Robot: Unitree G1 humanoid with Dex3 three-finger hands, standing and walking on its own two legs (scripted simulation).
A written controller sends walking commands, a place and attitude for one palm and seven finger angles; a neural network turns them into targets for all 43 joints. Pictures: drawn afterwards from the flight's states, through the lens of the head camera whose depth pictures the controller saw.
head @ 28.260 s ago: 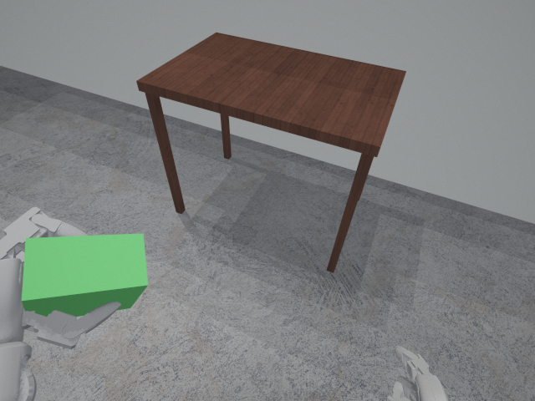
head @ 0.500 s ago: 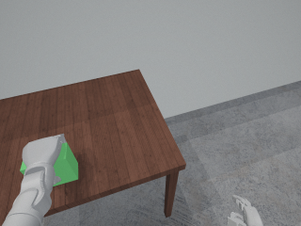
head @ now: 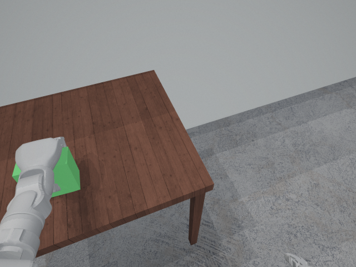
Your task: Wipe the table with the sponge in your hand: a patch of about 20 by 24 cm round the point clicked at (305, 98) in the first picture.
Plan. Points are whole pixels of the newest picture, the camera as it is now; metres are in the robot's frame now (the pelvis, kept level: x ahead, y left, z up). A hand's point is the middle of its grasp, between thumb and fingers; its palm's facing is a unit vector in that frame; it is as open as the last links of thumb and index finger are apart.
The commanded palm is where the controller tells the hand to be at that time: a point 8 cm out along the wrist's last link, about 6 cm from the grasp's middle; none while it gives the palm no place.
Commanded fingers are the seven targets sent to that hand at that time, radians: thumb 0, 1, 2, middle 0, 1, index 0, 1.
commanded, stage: wipe forward along the first lane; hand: left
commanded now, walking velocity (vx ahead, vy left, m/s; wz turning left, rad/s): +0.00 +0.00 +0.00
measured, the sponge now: (53, 178) +0.31 +0.35 -0.02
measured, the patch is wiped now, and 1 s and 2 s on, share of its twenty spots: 0.30 0.40 0.45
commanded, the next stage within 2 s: slide across to the middle lane in 0.86 s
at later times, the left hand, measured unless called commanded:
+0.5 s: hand (50, 148) +0.38 +0.37 +0.02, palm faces -0.15 +0.01 -0.99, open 10.1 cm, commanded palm +0.37 +0.36 +0.05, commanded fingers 0.00 0.10 1.30 -1.20 -1.60 -1.20 -1.60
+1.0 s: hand (50, 131) +0.43 +0.40 +0.02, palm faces -0.17 +0.01 -0.99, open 10.1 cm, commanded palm +0.43 +0.37 +0.06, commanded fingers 0.00 0.10 1.30 -1.20 -1.60 -1.20 -1.60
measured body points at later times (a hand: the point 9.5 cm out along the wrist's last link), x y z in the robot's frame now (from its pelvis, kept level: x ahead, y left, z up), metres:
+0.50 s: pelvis +0.00 +0.00 -0.01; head +0.06 +0.00 +0.43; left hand +0.38 +0.37 +0.07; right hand +0.07 -0.28 -0.14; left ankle +0.03 +0.11 -0.72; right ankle +0.00 -0.10 -0.72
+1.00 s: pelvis +0.01 +0.02 -0.02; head +0.10 +0.04 +0.42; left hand +0.44 +0.39 +0.07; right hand +0.05 -0.26 -0.14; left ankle +0.03 +0.11 -0.72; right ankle +0.00 -0.10 -0.72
